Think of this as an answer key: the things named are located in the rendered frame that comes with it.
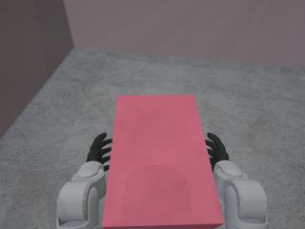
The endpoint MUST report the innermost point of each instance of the robot left forearm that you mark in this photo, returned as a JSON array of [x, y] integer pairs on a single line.
[[77, 205]]

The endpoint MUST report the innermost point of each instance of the left robot hand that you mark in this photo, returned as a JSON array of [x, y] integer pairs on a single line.
[[96, 151]]

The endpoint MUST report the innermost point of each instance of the right robot hand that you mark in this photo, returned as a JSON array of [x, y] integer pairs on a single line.
[[218, 151]]

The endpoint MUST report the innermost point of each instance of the carton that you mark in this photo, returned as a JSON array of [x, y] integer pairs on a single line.
[[160, 175]]

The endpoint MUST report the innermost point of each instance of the robot right forearm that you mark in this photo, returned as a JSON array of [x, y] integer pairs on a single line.
[[245, 201]]

